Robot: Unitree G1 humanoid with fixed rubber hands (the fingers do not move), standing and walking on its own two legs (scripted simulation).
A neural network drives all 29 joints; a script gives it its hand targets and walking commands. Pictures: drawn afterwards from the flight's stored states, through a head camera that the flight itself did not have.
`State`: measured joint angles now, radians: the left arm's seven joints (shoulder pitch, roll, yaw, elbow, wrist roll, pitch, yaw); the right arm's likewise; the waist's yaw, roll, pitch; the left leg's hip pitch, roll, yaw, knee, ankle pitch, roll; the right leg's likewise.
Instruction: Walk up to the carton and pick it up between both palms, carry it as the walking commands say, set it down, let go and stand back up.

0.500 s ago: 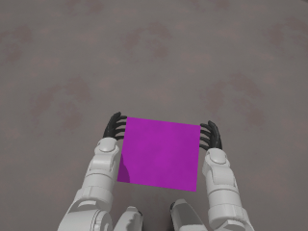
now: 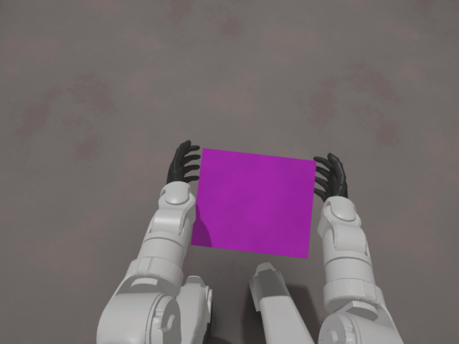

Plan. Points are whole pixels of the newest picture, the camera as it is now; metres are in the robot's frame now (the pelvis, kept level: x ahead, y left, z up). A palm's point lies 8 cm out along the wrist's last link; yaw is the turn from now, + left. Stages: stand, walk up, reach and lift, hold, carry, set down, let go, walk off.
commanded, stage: set down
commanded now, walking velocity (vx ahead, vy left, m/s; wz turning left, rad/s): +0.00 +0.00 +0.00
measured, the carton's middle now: (250, 201) +0.38 -0.07 -0.16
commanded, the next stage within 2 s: none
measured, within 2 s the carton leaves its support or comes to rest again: neither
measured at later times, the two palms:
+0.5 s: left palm (192, 181) +0.43 +0.05 -0.16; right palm (324, 201) +0.36 -0.23 -0.16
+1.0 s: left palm (196, 185) +0.45 +0.05 -0.24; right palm (312, 198) +0.38 -0.23 -0.24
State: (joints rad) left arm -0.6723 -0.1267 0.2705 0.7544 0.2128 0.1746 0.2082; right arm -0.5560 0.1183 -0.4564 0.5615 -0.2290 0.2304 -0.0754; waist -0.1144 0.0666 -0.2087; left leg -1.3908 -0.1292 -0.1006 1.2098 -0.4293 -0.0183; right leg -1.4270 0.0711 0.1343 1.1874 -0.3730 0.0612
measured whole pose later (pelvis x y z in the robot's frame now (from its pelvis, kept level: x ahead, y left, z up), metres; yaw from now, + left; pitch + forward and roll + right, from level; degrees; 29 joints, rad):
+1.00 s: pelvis -0.04 -0.01 -0.14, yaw +2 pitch +43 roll +1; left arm -1.05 0.00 0.27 0.93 0.15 0.20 0.25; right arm -0.89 0.03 -0.49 0.64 -0.20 0.26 -0.10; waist -0.12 0.11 -0.11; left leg -1.94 -0.20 -0.10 1.72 -0.53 -0.07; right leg -1.98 0.11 0.12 1.70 -0.47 0.09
